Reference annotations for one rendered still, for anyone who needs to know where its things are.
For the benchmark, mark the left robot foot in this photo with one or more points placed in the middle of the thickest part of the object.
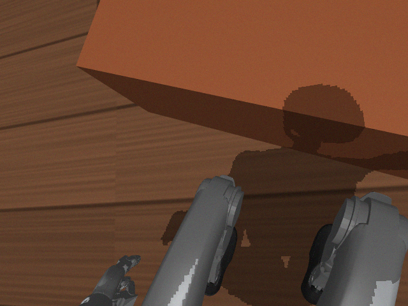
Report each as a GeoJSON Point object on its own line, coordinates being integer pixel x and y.
{"type": "Point", "coordinates": [213, 288]}

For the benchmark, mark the left robot arm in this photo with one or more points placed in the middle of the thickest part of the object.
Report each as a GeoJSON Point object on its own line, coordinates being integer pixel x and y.
{"type": "Point", "coordinates": [97, 299]}

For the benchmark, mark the right robot foot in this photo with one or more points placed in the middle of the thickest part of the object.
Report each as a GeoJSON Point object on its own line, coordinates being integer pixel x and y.
{"type": "Point", "coordinates": [309, 292]}

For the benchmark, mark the left robot hand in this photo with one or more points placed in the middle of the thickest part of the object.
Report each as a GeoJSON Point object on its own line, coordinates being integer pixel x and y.
{"type": "Point", "coordinates": [114, 280]}

